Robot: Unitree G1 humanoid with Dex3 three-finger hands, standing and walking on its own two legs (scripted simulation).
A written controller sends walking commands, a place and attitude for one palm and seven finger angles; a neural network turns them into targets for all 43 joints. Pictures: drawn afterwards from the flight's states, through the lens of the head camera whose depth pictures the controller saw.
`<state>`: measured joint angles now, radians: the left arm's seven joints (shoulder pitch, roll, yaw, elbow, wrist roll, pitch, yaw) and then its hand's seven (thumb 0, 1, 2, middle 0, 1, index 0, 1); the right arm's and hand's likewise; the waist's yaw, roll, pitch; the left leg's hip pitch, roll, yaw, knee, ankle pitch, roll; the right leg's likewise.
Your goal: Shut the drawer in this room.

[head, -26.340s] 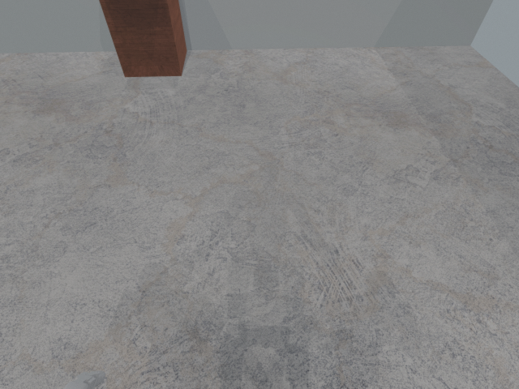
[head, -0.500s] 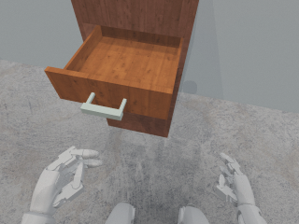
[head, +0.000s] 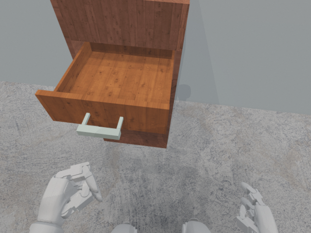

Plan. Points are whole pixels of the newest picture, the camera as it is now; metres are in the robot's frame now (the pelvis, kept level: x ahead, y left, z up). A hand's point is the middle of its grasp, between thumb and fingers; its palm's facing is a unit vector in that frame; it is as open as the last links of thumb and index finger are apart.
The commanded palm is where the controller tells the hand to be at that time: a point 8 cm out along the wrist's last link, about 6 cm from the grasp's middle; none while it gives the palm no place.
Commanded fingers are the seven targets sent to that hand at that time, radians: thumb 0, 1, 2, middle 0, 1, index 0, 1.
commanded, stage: raise the hand and make a fist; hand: left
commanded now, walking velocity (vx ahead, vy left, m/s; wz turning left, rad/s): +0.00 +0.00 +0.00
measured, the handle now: (101, 125) +0.41 +0.18 +0.00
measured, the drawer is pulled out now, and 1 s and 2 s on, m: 0.28 0.28 0.28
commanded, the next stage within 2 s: bring the fist close to the handle in 0.80 s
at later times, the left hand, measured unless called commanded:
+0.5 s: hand (91, 185) +0.21 +0.14 +0.10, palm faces -0.06 -1.00 -0.08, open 3.3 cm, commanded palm +0.17 +0.20 +0.10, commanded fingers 0.00 0.90 0.90 -1.40 -1.60 -1.40 -1.60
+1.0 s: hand (85, 187) +0.20 +0.15 +0.09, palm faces -0.05 -1.00 -0.07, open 3.3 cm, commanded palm +0.18 +0.21 +0.09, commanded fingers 0.00 0.90 0.90 -1.40 -1.60 -1.40 -1.60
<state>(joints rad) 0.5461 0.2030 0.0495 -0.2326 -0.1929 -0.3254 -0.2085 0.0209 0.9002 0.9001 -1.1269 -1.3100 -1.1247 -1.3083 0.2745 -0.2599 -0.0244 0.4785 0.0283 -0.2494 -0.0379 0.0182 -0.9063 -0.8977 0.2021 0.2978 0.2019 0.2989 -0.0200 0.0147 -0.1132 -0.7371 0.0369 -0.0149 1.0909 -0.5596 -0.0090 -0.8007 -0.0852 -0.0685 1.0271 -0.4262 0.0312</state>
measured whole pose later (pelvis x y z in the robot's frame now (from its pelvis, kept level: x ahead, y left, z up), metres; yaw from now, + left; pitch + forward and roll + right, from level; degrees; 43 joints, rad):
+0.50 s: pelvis +0.02 -0.01 +0.01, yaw +0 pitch +10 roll -1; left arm 0.58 0.20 0.06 -0.31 -0.19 -0.25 -0.21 0.02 0.90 0.90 -1.39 -1.60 -1.39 -1.60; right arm 0.26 -0.21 0.02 0.46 0.03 -0.20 -0.03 0.02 -0.90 -0.90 0.21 0.30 0.21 0.30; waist 0.01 0.04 -0.11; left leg -0.62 0.04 -0.03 1.00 -0.56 -0.02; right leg -0.69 -0.08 -0.09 0.96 -0.44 0.02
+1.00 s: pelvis +0.01 -0.02 +0.02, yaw +1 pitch +9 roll -1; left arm 0.52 0.21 0.12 -0.19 -0.24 -0.30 -0.27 0.02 0.90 0.90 -1.40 -1.60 -1.40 -1.60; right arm 0.25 -0.23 0.01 0.50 0.04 -0.24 -0.05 0.02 -0.91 -0.90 0.20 0.30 0.20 0.30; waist 0.00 0.04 -0.11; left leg -0.61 0.05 -0.03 0.98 -0.53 -0.03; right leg -0.67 -0.07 -0.09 0.94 -0.42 0.01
